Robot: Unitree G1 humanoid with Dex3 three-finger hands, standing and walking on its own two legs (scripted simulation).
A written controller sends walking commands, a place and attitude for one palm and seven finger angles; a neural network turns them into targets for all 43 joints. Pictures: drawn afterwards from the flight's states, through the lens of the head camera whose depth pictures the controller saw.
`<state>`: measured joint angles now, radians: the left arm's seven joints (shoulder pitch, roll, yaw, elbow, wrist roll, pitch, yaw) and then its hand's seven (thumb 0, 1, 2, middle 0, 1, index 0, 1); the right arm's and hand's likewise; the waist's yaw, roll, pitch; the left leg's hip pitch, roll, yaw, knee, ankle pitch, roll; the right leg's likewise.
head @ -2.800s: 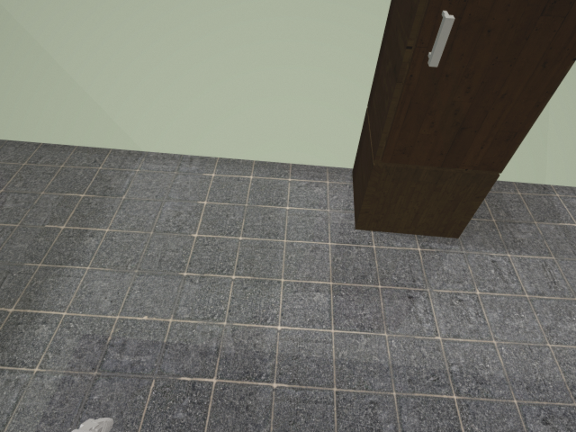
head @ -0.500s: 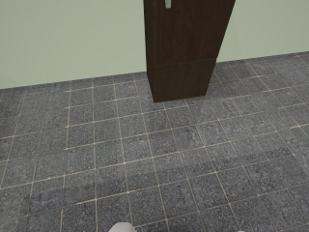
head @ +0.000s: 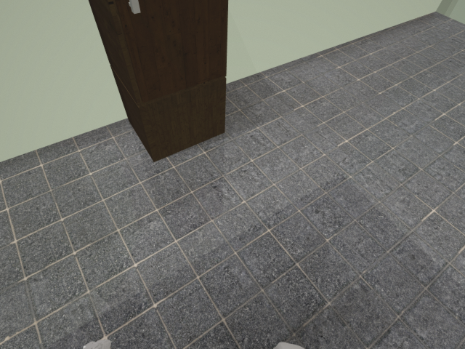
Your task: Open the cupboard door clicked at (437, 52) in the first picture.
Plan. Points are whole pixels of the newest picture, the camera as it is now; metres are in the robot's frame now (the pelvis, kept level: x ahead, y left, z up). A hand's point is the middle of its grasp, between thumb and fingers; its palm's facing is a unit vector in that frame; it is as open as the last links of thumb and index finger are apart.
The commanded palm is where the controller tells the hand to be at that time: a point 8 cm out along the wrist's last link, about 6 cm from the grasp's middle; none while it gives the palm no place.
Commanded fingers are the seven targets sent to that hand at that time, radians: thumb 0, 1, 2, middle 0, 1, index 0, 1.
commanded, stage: walk to a spot facing it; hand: left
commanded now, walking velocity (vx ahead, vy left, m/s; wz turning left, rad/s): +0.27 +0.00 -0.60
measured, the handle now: out of the picture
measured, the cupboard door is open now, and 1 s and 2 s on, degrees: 0 0 0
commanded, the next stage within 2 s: turn to face it in 1.56 s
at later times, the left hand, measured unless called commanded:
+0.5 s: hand (137, 334) +0.17 +0.20 -0.19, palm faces -0.23 -0.96 -0.18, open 7.4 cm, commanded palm none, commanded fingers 0.00 0.90 0.90 -0.20 -0.30 -0.20 -0.30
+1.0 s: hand (257, 206) +0.48 -0.04 -0.18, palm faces -0.58 -0.80 -0.17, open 7.4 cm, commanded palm none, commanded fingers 0.00 0.90 0.90 -0.20 -0.30 -0.20 -0.30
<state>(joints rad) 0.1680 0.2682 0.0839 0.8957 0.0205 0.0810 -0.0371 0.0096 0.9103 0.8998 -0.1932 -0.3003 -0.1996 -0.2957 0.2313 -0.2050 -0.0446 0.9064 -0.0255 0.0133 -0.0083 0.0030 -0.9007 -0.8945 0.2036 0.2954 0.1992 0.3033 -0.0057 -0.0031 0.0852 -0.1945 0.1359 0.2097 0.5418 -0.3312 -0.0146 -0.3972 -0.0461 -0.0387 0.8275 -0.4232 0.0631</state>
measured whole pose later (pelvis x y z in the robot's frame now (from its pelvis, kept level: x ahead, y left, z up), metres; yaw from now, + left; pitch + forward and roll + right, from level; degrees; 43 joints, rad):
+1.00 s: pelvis +0.26 -0.11 -0.03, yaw -33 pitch +0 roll +0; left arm 0.05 0.20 0.06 0.92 0.02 -0.05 -0.03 0.01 0.91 0.90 -0.19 -0.30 -0.20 -0.30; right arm 0.48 -0.13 -0.04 1.11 -0.01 -0.01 0.00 0.01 -0.90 -0.89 0.20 0.30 0.20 0.30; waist -0.05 -0.01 0.12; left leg -0.16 0.20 0.21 1.10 -0.53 -0.06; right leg -0.47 0.00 -0.16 0.70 -0.23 -0.10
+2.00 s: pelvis +0.55 -0.29 -0.01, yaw -43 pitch +0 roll +0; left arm 0.06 0.13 0.02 0.98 0.02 -0.03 0.03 0.00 0.91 0.90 -0.20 -0.30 -0.20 -0.30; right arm 0.34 -0.13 -0.05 1.09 -0.01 0.05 0.00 0.01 -0.91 -0.89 0.20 0.29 0.19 0.30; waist -0.06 0.01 0.07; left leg -0.40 0.10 0.08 1.07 -0.54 -0.05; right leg -0.31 -0.11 -0.21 0.58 -0.25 0.00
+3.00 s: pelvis +0.54 -0.31 +0.00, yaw -7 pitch +0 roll +2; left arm 0.22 0.19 0.02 0.89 0.03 0.01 0.02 0.01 0.90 0.90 -0.20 -0.30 -0.21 -0.30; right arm 0.16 -0.27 -0.09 0.93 -0.02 0.09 0.04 0.00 -0.91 -0.90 0.20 0.29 0.19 0.30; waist -0.01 0.00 0.09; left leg -0.44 0.05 0.04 0.93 -0.43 -0.08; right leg -0.21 -0.15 -0.21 0.53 -0.30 0.02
